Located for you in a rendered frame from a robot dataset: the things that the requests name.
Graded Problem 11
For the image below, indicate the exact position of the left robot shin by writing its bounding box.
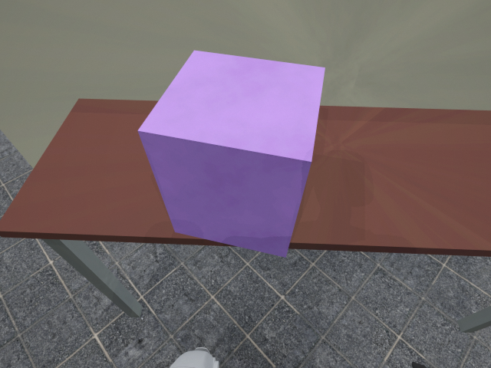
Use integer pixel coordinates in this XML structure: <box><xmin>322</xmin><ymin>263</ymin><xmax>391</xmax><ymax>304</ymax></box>
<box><xmin>195</xmin><ymin>347</ymin><xmax>211</xmax><ymax>355</ymax></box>

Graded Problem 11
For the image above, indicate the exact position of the carton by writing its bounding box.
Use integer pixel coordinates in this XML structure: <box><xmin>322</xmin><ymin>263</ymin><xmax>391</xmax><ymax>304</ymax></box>
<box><xmin>138</xmin><ymin>51</ymin><xmax>325</xmax><ymax>258</ymax></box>

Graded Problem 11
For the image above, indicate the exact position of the left robot thigh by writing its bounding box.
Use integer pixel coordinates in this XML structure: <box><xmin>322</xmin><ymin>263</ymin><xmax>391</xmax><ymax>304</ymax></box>
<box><xmin>170</xmin><ymin>350</ymin><xmax>219</xmax><ymax>368</ymax></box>

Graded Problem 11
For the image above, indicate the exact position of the table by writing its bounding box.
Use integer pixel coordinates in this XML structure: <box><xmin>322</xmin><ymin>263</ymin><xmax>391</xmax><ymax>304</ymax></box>
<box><xmin>0</xmin><ymin>99</ymin><xmax>491</xmax><ymax>333</ymax></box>

